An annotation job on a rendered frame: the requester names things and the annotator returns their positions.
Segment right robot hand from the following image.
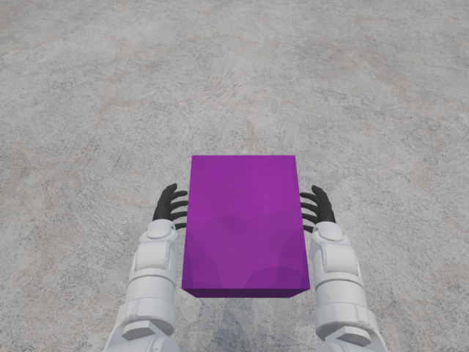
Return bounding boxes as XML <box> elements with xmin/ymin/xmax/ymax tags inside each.
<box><xmin>300</xmin><ymin>185</ymin><xmax>336</xmax><ymax>233</ymax></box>

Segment robot left upper arm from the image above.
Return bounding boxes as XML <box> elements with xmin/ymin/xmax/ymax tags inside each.
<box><xmin>105</xmin><ymin>334</ymin><xmax>180</xmax><ymax>352</ymax></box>

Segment left robot forearm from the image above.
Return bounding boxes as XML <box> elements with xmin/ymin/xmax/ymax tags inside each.
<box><xmin>103</xmin><ymin>219</ymin><xmax>180</xmax><ymax>352</ymax></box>

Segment right robot forearm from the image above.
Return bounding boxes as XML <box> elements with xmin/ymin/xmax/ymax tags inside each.
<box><xmin>309</xmin><ymin>221</ymin><xmax>388</xmax><ymax>352</ymax></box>

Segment left robot hand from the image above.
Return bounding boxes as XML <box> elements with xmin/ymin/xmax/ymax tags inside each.
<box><xmin>152</xmin><ymin>183</ymin><xmax>188</xmax><ymax>230</ymax></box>

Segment carton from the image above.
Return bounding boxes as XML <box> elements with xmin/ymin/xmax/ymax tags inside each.
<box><xmin>181</xmin><ymin>155</ymin><xmax>311</xmax><ymax>298</ymax></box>

